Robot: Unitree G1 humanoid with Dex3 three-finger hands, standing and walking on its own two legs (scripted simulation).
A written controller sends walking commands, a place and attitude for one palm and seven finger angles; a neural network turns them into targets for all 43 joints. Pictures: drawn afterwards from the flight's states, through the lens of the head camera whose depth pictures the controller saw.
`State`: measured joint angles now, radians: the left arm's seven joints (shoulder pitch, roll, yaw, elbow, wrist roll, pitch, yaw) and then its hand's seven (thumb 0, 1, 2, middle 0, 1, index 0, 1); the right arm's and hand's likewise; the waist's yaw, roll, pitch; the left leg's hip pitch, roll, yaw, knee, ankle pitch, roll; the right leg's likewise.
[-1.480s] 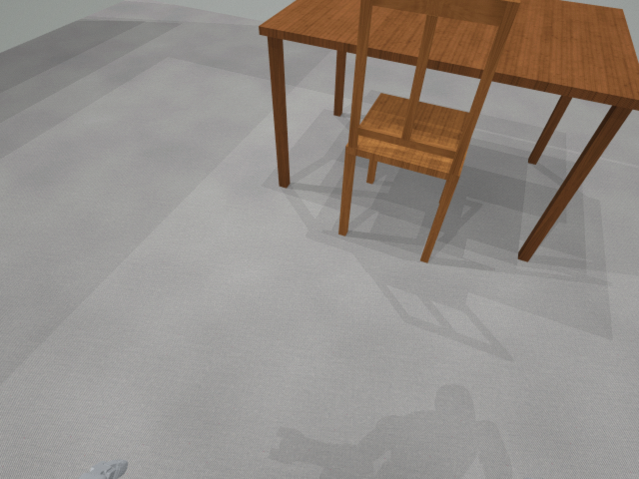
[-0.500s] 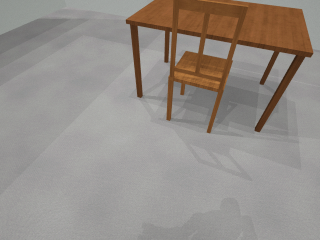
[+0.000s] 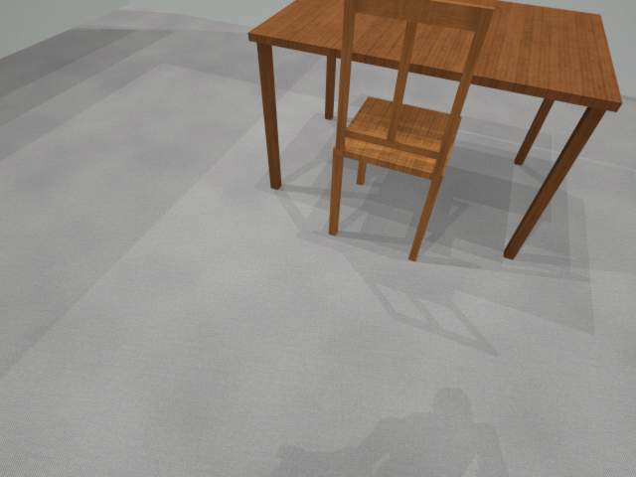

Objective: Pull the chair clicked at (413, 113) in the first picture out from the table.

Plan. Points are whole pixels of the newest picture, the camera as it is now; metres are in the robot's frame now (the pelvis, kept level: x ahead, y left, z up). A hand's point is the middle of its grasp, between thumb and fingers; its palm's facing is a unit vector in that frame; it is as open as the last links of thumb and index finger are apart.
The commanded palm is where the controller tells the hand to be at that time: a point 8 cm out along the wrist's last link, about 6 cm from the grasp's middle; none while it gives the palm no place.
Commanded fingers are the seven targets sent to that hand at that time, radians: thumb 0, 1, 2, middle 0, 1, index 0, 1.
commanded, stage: walk to a spot facing it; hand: left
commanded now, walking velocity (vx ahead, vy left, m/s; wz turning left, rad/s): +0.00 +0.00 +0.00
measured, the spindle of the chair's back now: (400, 86) +1.16 -0.17 -0.06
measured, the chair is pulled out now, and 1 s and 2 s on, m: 0.00 0.00 0.00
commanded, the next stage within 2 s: take the last steps up to it in 1.00 s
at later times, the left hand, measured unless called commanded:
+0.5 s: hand out of the picture +0.07 +0.17 -0.20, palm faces -0.03 -0.98 -0.18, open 7.4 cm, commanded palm none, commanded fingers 0.00 0.90 0.90 -0.20 -0.30 -0.20 -0.30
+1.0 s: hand (225, 339) +0.38 +0.20 -0.19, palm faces -0.20 -0.96 -0.19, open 7.4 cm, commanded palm none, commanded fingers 0.00 0.90 0.90 -0.20 -0.30 -0.20 -0.30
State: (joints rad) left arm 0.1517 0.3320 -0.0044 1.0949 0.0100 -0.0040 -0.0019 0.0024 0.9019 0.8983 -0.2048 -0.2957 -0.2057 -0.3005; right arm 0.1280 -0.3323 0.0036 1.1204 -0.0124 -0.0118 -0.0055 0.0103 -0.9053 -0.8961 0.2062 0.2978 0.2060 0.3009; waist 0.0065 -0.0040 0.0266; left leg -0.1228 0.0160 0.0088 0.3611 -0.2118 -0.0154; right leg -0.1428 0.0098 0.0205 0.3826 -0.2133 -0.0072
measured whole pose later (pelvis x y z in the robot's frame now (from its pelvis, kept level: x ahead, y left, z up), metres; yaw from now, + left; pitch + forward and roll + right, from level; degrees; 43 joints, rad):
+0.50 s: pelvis +0.10 -0.01 -0.03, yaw -6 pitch +0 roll -1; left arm 0.39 0.15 0.03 1.09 0.02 -0.05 -0.01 0.00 0.91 0.90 -0.20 -0.30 -0.20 -0.30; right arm 0.38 -0.17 -0.02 1.15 -0.02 -0.03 -0.01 0.01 -0.91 -0.90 0.20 0.30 0.20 0.30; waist 0.01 0.03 0.01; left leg -0.23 0.09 0.09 0.88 -0.49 -0.01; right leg -0.18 0.04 -0.03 0.64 -0.47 -0.04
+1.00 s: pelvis +0.30 +0.02 -0.01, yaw -18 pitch -1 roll +0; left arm 0.28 0.20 0.08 1.01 0.03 -0.01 -0.01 0.00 0.91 0.90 -0.20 -0.29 -0.20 -0.30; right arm 0.21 -0.15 -0.06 1.02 -0.03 -0.08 -0.03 -0.01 -0.95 -0.90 0.21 0.30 0.21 0.30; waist 0.04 -0.04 0.04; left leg -0.29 0.06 0.25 0.54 -0.23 0.05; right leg -0.54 -0.06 -0.05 1.22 -0.32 -0.03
